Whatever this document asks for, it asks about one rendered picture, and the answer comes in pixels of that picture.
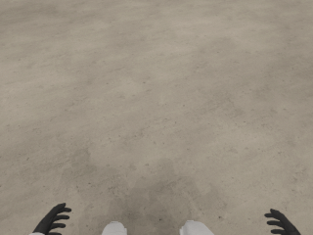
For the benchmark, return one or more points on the robot thigh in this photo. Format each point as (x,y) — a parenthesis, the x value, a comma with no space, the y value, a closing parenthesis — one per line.
(115,228)
(194,228)

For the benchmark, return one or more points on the robot left hand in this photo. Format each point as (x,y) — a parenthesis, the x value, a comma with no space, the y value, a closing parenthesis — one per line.
(46,224)

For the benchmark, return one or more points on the robot left thigh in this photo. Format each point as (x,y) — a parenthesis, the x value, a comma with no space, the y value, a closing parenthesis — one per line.
(115,228)

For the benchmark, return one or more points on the robot right thigh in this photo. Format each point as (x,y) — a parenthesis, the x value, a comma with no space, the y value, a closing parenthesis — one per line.
(194,228)

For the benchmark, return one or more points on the robot right hand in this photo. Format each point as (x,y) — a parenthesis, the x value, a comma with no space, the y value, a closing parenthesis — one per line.
(288,228)

